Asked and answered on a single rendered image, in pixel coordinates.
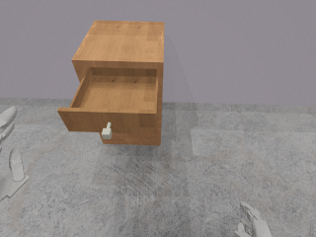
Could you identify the handle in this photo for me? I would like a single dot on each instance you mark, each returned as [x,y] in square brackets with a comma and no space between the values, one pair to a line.
[107,132]

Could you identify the robot right hand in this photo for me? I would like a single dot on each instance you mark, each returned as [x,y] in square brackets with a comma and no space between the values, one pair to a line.
[258,228]

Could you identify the cabinet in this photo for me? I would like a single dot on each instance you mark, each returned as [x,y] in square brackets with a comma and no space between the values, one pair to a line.
[125,44]

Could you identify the drawer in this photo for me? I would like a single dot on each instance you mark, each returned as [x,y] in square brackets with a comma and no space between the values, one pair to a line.
[125,97]

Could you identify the robot left hand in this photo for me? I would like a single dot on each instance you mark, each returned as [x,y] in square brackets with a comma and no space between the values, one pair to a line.
[11,182]

